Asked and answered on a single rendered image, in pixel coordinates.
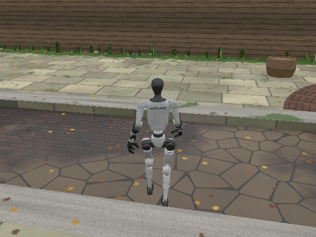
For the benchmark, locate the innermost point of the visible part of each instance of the robot left thigh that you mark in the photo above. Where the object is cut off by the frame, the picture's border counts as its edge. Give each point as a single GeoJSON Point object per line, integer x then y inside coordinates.
{"type": "Point", "coordinates": [147, 148]}

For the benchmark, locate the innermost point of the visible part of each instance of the robot right forearm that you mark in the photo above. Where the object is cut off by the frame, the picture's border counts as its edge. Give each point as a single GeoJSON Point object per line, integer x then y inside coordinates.
{"type": "Point", "coordinates": [179, 127]}

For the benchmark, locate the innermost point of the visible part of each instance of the robot left forearm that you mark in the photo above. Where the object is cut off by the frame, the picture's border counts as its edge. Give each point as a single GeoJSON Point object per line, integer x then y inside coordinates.
{"type": "Point", "coordinates": [134, 133]}

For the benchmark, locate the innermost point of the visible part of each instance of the robot right hand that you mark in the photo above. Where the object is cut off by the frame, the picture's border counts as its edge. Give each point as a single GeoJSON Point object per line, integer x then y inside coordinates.
{"type": "Point", "coordinates": [179, 133]}

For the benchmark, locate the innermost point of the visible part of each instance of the right robot upper arm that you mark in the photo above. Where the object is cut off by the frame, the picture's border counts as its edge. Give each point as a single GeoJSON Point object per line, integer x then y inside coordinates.
{"type": "Point", "coordinates": [175, 111]}

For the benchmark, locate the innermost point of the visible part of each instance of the left robot upper arm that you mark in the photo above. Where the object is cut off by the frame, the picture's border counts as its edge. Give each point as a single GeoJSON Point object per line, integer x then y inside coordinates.
{"type": "Point", "coordinates": [139, 114]}

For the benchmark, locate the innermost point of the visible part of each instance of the robot left hand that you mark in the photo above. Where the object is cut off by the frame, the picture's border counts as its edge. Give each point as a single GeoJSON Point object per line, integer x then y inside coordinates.
{"type": "Point", "coordinates": [130, 147]}

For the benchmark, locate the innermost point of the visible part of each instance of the humanoid robot head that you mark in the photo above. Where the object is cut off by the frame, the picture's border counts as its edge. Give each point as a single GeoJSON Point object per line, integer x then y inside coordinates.
{"type": "Point", "coordinates": [157, 86]}

